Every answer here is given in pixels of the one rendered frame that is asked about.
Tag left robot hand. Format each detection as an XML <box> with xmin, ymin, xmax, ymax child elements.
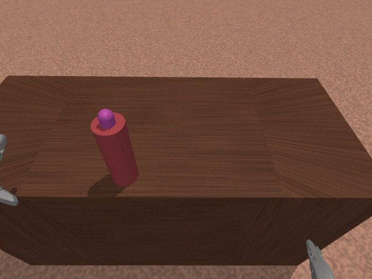
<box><xmin>0</xmin><ymin>134</ymin><xmax>19</xmax><ymax>206</ymax></box>

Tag bottle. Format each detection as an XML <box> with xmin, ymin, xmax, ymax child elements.
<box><xmin>91</xmin><ymin>109</ymin><xmax>138</xmax><ymax>186</ymax></box>

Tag right robot hand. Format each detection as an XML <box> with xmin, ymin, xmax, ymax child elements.
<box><xmin>306</xmin><ymin>239</ymin><xmax>335</xmax><ymax>279</ymax></box>

